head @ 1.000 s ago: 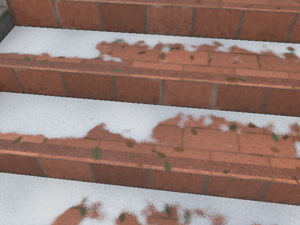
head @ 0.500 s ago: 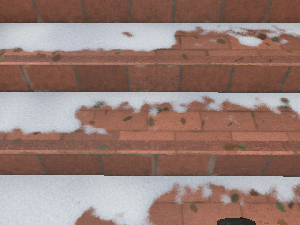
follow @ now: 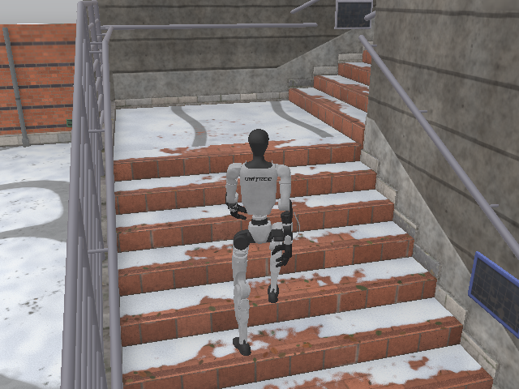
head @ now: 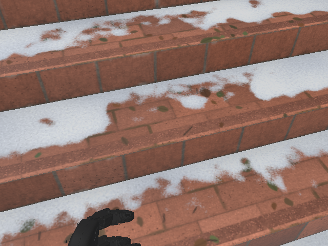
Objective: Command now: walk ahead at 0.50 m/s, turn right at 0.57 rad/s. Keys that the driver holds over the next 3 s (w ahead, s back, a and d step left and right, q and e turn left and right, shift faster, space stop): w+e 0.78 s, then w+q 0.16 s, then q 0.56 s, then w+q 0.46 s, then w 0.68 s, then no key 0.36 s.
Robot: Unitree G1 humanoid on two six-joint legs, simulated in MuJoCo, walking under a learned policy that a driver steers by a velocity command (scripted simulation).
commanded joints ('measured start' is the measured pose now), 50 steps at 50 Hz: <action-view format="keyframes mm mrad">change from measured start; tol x32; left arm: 1 464 197 77 70 -7 -21 45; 25 630 130 69 148 44 -176 4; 50 -42 84 70 -55 68 -49 16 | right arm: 1 40 -257 -59 -83 -38 -30 10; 20 -847 -98 13 -582 45 95 -57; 27 -17 -330 -76 -369 11 32 -79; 34 -390 0 -33 -242 64 21 -106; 50 -67 -164 -74 -101 45 -5 -28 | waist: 1 221 32 -199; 20 64 -137 138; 24 -27 -203 -62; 26 -137 291 -429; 29 -33 33 81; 50 43 89 114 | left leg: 1 -554 63 -141 586 1162 122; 2 -859 -123 -243 904 246 89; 6 -1149 -202 -615 1794 274 155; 15 -1511 -138 -474 1953 -97 174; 23 -781 -224 -207 953 -155 51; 26 75 205 -1296 399 14 453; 28 -358 180 -1254 252 -626 332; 38 -498 65 -288 24 71 196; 50 64 116 -252 57 839 217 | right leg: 1 1001 35 355 -334 274 -144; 3 1020 -176 954 -843 64 -198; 11 411 -61 460 -912 235 -129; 17 692 -84 538 -890 151 -82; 20 160 -114 551 -1166 186 -135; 24 796 -180 486 -796 1464 -72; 25 507 -43 445 -447 1257 -9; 26 122 150 449 -74 204 58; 30 -31 -20 358 389 472 22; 50 326 -62 114 -739 310 76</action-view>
